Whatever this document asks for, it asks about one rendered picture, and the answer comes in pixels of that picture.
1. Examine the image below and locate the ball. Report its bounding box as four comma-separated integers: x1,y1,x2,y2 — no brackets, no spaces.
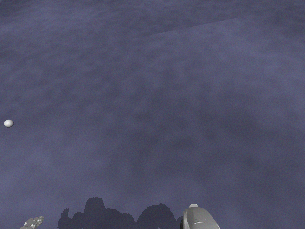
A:
4,120,13,127

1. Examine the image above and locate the left robot hand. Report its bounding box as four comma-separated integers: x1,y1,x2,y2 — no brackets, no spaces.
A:
19,216,44,229

